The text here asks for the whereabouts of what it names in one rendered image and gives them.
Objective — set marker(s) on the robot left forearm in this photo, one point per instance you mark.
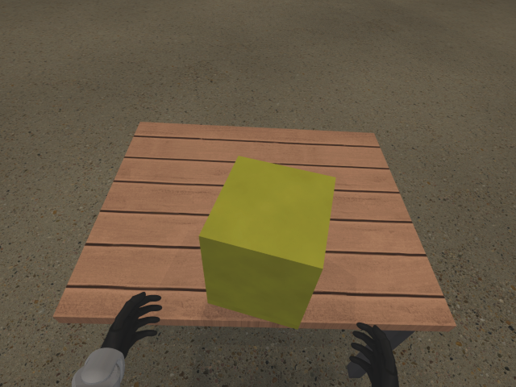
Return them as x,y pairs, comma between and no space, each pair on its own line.
104,367

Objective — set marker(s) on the carton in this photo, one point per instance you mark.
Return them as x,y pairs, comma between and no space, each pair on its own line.
263,244

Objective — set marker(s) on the robot right hand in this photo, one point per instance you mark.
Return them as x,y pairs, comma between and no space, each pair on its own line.
382,370

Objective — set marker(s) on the table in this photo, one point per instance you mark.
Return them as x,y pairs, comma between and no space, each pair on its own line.
146,235

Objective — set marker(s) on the robot left hand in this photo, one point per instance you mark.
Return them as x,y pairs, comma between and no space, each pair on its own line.
123,332

